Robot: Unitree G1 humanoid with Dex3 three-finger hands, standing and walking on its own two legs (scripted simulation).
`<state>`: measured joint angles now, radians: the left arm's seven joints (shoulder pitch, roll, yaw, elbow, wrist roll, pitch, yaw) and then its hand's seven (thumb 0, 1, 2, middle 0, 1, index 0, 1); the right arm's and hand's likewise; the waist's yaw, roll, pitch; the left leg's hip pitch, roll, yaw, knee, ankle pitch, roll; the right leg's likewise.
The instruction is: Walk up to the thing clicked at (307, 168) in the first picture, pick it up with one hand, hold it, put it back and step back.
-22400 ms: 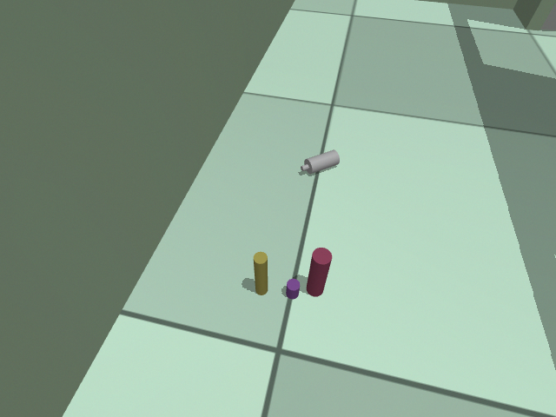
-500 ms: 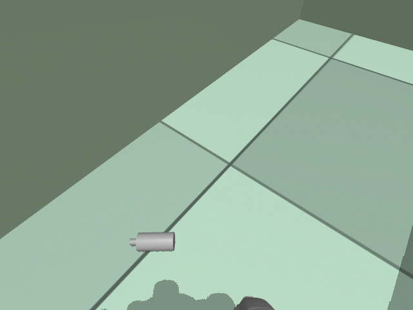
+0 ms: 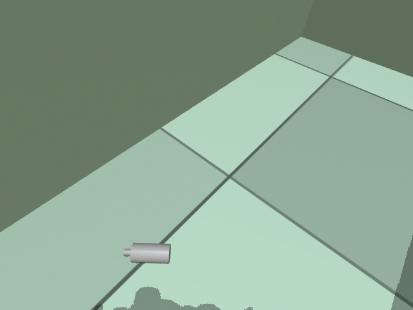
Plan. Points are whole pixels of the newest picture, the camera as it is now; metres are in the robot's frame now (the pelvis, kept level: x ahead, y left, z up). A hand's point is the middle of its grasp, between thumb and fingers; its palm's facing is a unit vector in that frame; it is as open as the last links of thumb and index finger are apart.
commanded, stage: walk up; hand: left
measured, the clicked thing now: (147, 252) +0.48 +0.23 -0.72
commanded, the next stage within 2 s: stand in 1.44 s
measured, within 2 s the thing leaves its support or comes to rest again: neither
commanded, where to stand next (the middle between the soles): +0.09 -0.01 m, yaw -1 degrees
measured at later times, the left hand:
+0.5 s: hand out of the picture +0.08 +0.25 -0.13, palm faces +0.01 -0.93 -0.37, open 7.4 cm
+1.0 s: hand out of the picture +0.13 +0.23 -0.14, palm faces -0.03 -0.94 -0.33, open 7.4 cm
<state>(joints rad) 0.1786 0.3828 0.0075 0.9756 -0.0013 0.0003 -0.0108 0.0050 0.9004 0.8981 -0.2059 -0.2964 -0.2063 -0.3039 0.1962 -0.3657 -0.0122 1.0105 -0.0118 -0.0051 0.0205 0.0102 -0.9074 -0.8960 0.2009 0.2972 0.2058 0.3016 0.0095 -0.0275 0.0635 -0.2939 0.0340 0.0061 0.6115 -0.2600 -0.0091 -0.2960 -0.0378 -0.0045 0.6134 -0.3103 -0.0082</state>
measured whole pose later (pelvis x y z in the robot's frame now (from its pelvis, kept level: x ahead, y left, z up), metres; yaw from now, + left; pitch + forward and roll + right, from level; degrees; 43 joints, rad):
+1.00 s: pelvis +0.03 -0.01 +0.02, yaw +0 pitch -2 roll +0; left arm 0.06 0.34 0.01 1.16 0.01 0.00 -0.01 0.00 0.90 0.90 -0.21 -0.30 -0.21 -0.30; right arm 0.10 -0.36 -0.01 1.17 0.00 0.00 0.01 0.01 -0.91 -0.90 0.20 0.30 0.20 0.30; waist -0.02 0.01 0.06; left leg -0.14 0.04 0.01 0.34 -0.17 -0.03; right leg -0.14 -0.03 -0.01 0.33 -0.16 0.02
